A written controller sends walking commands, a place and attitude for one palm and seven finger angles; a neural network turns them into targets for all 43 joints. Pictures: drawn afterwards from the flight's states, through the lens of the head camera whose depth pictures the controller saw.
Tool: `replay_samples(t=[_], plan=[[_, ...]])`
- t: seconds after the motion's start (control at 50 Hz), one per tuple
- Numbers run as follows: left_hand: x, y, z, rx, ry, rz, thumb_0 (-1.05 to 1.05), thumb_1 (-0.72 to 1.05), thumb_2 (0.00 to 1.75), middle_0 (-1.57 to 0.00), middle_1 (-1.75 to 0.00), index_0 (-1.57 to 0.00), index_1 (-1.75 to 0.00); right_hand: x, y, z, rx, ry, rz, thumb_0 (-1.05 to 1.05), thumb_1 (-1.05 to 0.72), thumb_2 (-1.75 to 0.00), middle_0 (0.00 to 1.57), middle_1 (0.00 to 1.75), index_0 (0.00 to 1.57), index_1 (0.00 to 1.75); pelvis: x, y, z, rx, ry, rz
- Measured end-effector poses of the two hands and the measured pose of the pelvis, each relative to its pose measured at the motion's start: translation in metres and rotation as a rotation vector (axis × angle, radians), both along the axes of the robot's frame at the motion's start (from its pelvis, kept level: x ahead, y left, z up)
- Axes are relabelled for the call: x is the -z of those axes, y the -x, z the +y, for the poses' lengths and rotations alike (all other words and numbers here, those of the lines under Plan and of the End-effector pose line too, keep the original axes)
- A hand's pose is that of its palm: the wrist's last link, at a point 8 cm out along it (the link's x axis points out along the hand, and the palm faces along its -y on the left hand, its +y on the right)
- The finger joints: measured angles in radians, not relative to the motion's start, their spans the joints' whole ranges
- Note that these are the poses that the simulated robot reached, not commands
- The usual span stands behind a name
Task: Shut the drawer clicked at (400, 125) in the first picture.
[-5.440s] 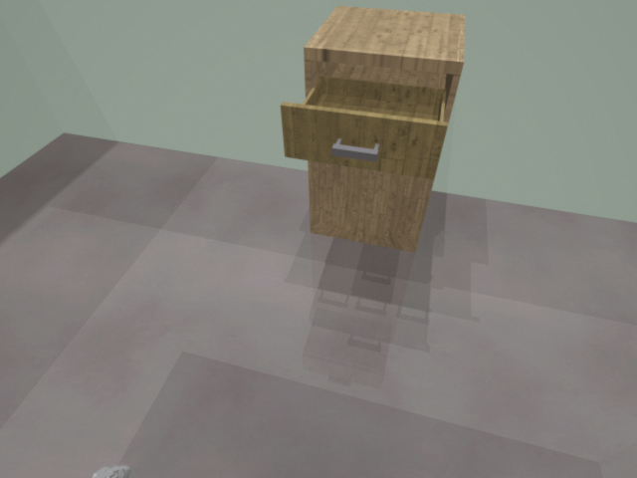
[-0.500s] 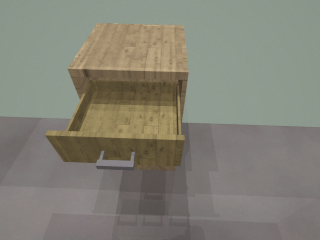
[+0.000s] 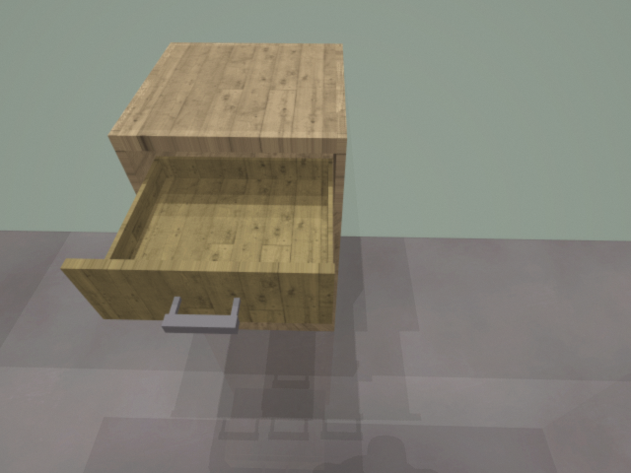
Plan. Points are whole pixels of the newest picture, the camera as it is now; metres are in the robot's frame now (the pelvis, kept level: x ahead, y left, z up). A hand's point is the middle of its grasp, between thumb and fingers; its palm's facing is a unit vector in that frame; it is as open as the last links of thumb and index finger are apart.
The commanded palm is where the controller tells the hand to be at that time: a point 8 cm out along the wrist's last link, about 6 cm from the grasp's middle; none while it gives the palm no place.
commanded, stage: look again from close up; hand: left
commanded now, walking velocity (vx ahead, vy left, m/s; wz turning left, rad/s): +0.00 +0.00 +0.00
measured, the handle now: (204, 313) +0.37 +0.21 -0.08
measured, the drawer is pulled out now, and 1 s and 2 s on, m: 0.30 0.30 0.30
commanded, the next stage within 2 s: shuffle to correct the standing spot in 0.20 s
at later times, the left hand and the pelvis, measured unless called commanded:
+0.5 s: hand out of the picture -0.03 +0.14 -0.18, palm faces +0.06 -0.98 -0.17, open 7.4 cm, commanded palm none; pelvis +0.00 -0.02 +0.00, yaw +1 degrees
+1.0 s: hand out of the picture +0.10 +0.19 -0.17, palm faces +0.06 -0.97 -0.21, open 7.3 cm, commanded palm none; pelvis +0.08 +0.02 +0.00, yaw +2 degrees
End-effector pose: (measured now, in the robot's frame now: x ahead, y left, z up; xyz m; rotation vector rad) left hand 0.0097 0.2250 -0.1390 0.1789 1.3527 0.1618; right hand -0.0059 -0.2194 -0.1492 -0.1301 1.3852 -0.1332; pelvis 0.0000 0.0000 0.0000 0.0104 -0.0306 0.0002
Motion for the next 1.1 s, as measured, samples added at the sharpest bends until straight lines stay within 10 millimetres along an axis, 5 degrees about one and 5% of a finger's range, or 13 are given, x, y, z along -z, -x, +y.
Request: replay_samples(t=[0.2, 0.38, 0.62, 0.72, 0.84, 0.92, 1.02, 1.1], plan=[[0.002, 0.024, -0.024, -0.018, 0.026, 0.031, 0.01, 0.91, 0.89, -0.20, -0.30, -0.20, -0.30, -0.005, -0.014, -0.021, -0.016, 0.019, -0.037, 0.01, -0.92, -0.90, 0.20, 0.30, 0.20, 0.30, -0.002, 0.005, -0.016, -0.002, 0.002, -0.001], [0.004, 0.036, -0.038, -0.023, 0.049, 0.042, 0.01, 0.91, 0.89, -0.20, -0.30, -0.20, -0.30, -0.007, -0.007, -0.029, -0.019, 0.024, -0.029, 0.00, -0.91, -0.90, 0.20, 0.30, 0.20, 0.30, -0.003, 0.010, -0.024, -0.003, 0.006, -0.003], [0.017, 0.045, -0.015, -0.078, 0.067, 0.109, 0.01, 0.91, 0.89, -0.20, -0.30, -0.20, -0.30, -0.008, 0.006, -0.014, -0.003, 0.050, 0.063, 0.00, -0.91, -0.90, 0.20, 0.30, 0.20, 0.30, 0.005, -0.018, -0.006, -0.007, 0.019, 0.022], [0.015, 0.016, 0.001, -0.026, 0.053, 0.134, 0.01, 0.91, 0.89, -0.20, -0.30, -0.20, -0.30, -0.008, 0.011, 0.004, 0.037, 0.044, 0.070, 0.00, -0.91, -0.90, 0.20, 0.30, 0.20, 0.30, 0.005, -0.034, 0.004, 0.019, 0.016, 0.029], [0.009, -0.061, 0.010, -0.008, 0.008, -0.046, 0.01, 0.91, 0.89, -0.20, -0.30, -0.20, -0.30, 0.004, 0.021, 0.021, 0.034, -0.030, 0.182, 0.00, -0.91, -0.90, 0.20, 0.30, 0.20, 0.30, 0.011, -0.053, 0.003, -0.015, 0.001, 0.028], [0.003, -0.084, 0.012, -0.047, -0.003, -0.139, 0.01, 0.91, 0.89, -0.20, -0.30, -0.20, -0.30, 0.009, -0.007, 0.021, 0.006, -0.034, 0.179, 0.00, -0.91, -0.90, 0.20, 0.30, 0.20, 0.30, 0.011, -0.066, 0.008, -0.048, 0.017, 0.005], [0.003, -0.084, 0.016, -0.025, 0.013, -0.063, 0.01, 0.92, 0.89, -0.20, -0.30, -0.20, -0.30, -0.004, -0.081, 0.025, 0.018, -0.005, 0.001, 0.01, -0.91, -0.90, 0.20, 0.30, 0.20, 0.30, 0.000, -0.083, 0.019, -0.031, 0.006, 0.004], [0.020, -0.086, 0.024, -0.030, 0.060, -0.011, 0.01, 0.92, 0.89, -0.20, -0.30, -0.20, -0.30, -0.004, -0.115, 0.027, -0.002, 0.058, -0.079, 0.02, -0.95, -0.90, 0.20, 0.30, 0.20, 0.30, 0.010, -0.094, 0.037, -0.022, 0.039, -0.010]])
